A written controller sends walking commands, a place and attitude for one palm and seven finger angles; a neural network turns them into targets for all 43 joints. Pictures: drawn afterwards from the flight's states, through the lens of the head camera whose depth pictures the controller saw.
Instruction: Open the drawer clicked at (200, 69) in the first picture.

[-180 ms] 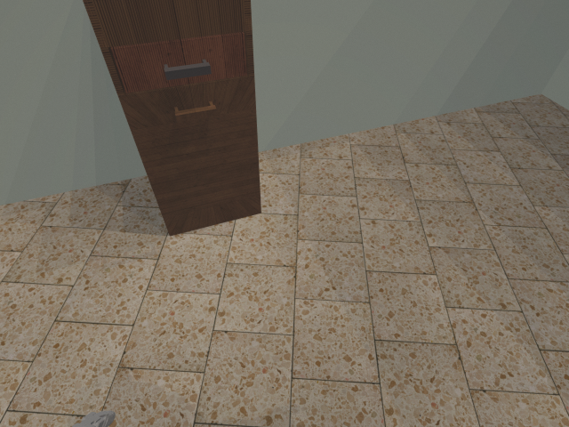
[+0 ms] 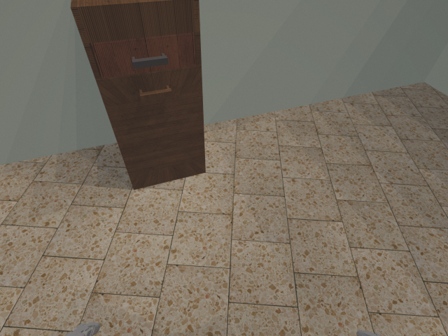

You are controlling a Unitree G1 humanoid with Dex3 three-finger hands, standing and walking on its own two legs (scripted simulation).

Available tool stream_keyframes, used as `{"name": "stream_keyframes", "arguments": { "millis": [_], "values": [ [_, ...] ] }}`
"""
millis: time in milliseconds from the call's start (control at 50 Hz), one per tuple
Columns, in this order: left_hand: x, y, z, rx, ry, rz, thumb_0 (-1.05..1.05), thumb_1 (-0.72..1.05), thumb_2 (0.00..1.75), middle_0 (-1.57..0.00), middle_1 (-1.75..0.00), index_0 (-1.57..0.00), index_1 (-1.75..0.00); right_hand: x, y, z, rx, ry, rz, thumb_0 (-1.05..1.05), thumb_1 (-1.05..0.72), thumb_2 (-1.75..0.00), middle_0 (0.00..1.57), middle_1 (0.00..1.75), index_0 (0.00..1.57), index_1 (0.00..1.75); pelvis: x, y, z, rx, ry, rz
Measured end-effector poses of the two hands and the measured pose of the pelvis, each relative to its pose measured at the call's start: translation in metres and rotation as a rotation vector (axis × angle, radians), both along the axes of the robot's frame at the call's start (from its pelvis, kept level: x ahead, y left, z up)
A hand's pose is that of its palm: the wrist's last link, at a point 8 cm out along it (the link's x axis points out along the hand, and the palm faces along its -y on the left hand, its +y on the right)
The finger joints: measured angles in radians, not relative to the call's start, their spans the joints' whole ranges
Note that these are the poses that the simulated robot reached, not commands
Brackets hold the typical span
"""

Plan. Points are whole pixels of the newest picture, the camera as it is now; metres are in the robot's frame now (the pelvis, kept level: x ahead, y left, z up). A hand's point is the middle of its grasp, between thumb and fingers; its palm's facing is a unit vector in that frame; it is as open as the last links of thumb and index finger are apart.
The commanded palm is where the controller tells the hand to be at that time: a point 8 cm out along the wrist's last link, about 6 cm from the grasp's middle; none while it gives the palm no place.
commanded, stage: stand and wait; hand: left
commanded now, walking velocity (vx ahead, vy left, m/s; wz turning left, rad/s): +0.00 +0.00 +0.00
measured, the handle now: (149, 59) +1.06 +0.36 +0.00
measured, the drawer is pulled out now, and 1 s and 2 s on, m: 0.00 0.00 0.00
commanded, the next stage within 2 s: look at it before walking up in 0.64 s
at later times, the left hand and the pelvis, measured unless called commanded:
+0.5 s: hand out of the picture +0.06 +0.24 -0.15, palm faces -0.02 -0.94 -0.34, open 7.4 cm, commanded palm none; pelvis -0.01 +0.00 +0.01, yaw +0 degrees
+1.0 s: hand out of the picture +0.05 +0.24 -0.15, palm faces -0.03 -0.94 -0.33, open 7.4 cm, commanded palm none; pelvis -0.02 -0.01 +0.01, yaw +0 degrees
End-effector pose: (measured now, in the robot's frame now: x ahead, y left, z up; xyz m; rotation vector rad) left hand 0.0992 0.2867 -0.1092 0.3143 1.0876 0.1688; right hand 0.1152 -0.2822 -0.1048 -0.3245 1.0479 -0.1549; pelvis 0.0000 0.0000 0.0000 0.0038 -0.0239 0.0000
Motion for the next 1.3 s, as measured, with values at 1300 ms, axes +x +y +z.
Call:
{"name": "stream_keyframes", "arguments": {
  "millis": [1300],
  "values": [
    [-0.052, -0.005, -0.003, 0.004, 0.125, 0.040, 0.00, 0.90, 0.90, -0.21, -0.29, -0.20, -0.30, -0.062, -0.019, -0.007, -0.003, 0.159, -0.060, 0.00, -0.90, -0.90, 0.20, 0.30, 0.21, 0.30, -0.016, -0.011, 0.009, -0.001, -0.011, -0.003]
  ]
}}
